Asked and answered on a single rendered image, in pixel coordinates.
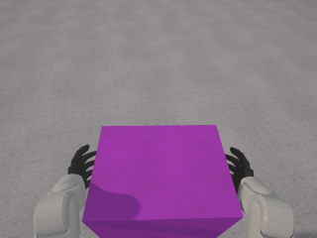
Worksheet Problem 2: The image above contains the carton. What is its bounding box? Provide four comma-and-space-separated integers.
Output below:
82, 125, 244, 238

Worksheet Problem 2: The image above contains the robot left forearm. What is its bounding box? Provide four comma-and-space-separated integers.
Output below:
34, 174, 86, 238

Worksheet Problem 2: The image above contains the robot right hand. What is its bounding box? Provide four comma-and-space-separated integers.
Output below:
225, 147, 254, 194

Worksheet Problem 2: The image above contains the robot right forearm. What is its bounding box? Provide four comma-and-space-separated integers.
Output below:
237, 177, 295, 238

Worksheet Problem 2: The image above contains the robot left hand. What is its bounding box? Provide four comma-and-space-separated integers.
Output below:
67, 144, 97, 190

